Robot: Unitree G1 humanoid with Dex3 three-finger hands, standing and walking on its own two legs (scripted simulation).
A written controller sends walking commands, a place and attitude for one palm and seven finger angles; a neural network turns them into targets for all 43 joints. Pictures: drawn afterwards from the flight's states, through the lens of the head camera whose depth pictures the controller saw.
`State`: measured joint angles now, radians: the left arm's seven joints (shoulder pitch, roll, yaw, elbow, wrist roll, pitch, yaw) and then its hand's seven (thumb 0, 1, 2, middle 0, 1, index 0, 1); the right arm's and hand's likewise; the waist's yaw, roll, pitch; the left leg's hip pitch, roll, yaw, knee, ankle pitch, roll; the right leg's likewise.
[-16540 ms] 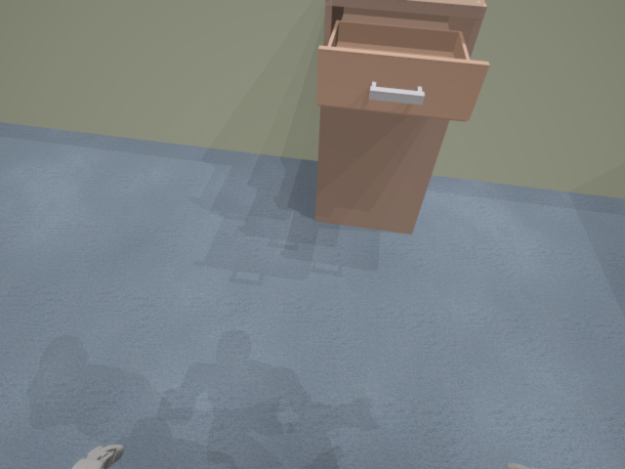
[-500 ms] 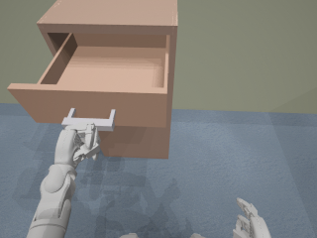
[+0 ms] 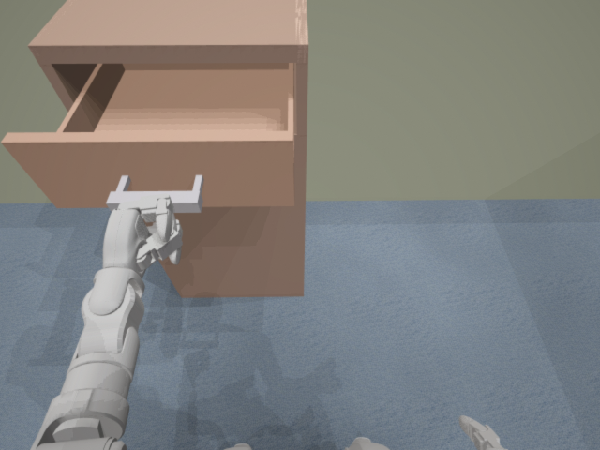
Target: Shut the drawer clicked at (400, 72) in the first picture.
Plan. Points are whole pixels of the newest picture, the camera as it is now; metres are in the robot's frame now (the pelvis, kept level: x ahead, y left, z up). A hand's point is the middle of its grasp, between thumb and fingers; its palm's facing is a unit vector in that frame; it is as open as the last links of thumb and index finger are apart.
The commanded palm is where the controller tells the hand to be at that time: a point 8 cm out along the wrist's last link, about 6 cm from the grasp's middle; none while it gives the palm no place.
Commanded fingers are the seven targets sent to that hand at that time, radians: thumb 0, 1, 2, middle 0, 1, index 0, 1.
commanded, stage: push the drawer shut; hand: left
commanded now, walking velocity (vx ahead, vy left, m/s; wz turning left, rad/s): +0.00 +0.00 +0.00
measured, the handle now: (159, 191) +0.45 +0.22 +0.07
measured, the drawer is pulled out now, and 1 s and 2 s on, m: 0.19 0.07 0.00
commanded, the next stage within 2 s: pull the fist back off the drawer in 1.96 s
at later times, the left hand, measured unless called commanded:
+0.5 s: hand (184, 198) +0.44 +0.18 +0.07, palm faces +0.03 -1.00 -0.03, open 3.1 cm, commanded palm +0.42 +0.23 +0.08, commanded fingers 0.00 0.90 0.90 -1.40 -1.60 -1.40 -1.60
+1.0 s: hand (185, 173) +0.49 +0.19 +0.07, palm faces +0.03 -1.00 -0.02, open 3.1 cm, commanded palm +0.48 +0.23 +0.08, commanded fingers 0.00 0.90 0.90 -1.40 -1.60 -1.40 -1.60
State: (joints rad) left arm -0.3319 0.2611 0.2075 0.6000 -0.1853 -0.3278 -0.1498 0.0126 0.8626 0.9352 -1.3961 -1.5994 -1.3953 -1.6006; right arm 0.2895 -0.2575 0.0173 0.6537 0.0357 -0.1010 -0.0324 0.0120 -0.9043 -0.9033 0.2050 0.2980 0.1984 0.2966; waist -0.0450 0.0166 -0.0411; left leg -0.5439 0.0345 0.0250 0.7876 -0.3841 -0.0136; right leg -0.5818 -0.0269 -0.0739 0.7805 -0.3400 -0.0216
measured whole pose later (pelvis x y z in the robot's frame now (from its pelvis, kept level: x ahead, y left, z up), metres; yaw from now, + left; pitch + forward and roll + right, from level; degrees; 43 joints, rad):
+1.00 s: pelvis -0.01 +0.01 -0.01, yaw -1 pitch +16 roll -1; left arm -0.86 0.45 0.37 1.15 -0.09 -0.39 -0.19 0.01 0.78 0.91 -1.40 -1.60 -1.40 -1.60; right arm 0.37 -0.27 0.02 0.67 0.00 -0.01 -0.01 0.01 -0.91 -0.90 0.21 0.30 0.20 0.30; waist -0.15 0.01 -0.06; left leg -0.76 0.05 0.03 0.89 -0.41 0.00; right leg -0.78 -0.01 -0.07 0.83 -0.33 -0.01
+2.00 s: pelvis -0.01 +0.02 -0.03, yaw -1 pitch +24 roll -4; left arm -1.26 0.70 0.38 1.42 0.02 -0.32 -0.18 0.02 0.59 0.91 -1.40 -1.60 -1.39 -1.60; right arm 0.45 -0.28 0.08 0.65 -0.05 0.01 0.00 0.00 -0.90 -0.90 0.21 0.30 0.20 0.30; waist -0.28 0.03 -0.06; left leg -1.00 0.06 -0.02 1.00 -0.42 0.01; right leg -0.97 0.00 -0.11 0.87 -0.31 0.00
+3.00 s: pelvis +0.02 +0.02 -0.02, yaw -3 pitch +21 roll -3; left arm -0.90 0.52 0.46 1.08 -0.05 -0.32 -0.15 -0.03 0.79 0.90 -1.39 -1.60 -1.39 -1.60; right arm 0.45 -0.27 0.03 0.58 -0.03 0.07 0.03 0.00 -0.91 -0.90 0.21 0.30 0.20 0.30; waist -0.19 0.03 -0.10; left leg -0.83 0.07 0.04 0.91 -0.45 0.01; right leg -0.84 0.01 -0.04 0.82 -0.34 0.01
